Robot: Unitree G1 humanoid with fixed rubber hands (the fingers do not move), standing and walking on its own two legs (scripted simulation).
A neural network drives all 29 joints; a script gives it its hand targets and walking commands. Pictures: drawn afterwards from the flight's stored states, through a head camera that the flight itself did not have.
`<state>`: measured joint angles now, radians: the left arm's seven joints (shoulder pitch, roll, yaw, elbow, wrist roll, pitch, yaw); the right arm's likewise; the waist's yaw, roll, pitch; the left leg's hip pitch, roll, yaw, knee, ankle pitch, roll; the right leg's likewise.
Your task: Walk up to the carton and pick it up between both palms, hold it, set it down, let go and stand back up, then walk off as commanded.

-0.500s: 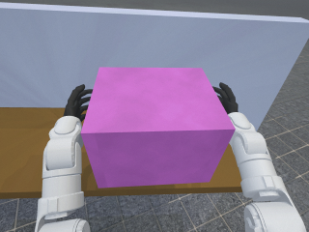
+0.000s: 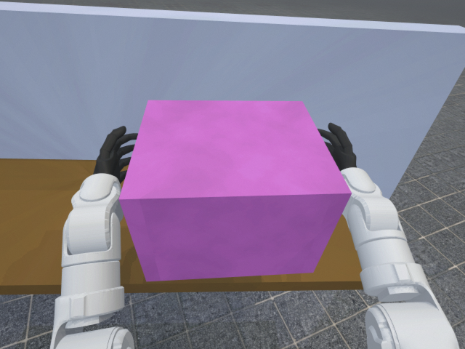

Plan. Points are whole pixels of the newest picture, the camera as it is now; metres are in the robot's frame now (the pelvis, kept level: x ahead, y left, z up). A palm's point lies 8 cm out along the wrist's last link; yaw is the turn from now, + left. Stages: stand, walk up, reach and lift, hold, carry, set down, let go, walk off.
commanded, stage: hold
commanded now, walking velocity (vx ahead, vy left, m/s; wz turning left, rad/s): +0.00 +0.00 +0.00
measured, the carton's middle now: (229, 185) +0.37 +0.00 +0.14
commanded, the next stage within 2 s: set down in 1.58 s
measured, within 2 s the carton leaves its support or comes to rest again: neither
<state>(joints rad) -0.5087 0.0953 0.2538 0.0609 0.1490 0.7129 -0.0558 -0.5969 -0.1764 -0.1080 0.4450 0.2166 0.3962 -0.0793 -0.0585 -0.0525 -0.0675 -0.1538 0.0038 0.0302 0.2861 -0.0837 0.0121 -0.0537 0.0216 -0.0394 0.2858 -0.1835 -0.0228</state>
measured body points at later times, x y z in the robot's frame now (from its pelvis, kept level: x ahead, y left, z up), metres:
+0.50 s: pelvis +0.00 +0.00 +0.00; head -0.05 +0.03 +0.45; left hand +0.37 +0.19 +0.18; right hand +0.37 -0.20 +0.19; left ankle +0.05 +0.11 -0.75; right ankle -0.01 -0.10 -0.75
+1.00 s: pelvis +0.00 +0.00 +0.00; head -0.04 +0.02 +0.45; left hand +0.37 +0.19 +0.19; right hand +0.37 -0.20 +0.19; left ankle +0.05 +0.11 -0.75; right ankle -0.01 -0.10 -0.75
